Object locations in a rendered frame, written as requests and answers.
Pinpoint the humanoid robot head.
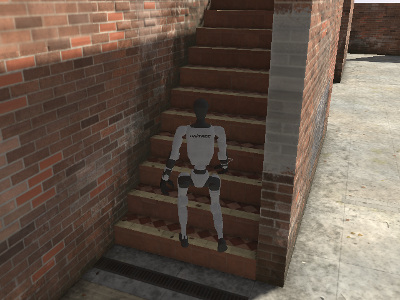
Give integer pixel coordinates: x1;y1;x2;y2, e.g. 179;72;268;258
190;98;211;128

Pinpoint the left robot upper arm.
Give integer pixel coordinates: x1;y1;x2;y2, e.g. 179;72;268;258
170;125;188;161

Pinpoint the right robot upper arm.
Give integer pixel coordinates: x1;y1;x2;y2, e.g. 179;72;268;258
214;126;227;160

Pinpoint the right robot forearm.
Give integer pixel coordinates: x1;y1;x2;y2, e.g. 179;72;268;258
220;152;228;169

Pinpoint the right robot hand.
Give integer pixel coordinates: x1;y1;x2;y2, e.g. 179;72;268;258
214;164;228;174

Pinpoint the left robot forearm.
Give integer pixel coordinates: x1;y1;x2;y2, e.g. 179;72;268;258
162;151;176;181

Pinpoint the left robot hand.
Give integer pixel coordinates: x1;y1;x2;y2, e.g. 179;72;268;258
160;178;174;195

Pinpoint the left robot thigh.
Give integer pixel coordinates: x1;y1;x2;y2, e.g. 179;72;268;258
177;172;191;207

